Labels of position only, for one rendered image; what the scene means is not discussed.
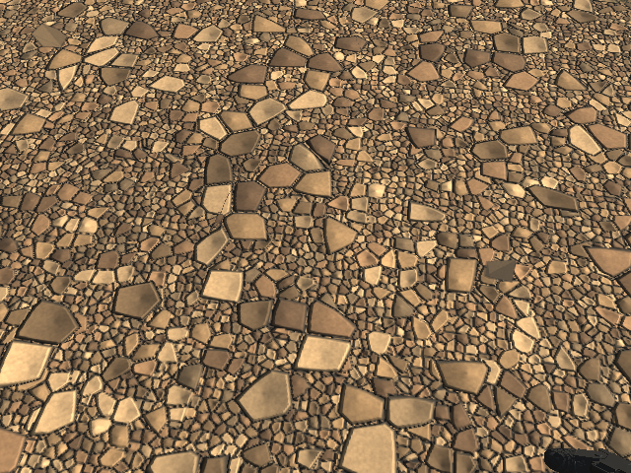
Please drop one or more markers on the robot right hand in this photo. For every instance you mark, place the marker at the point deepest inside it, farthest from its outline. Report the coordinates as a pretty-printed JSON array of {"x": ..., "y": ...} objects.
[{"x": 571, "y": 460}]

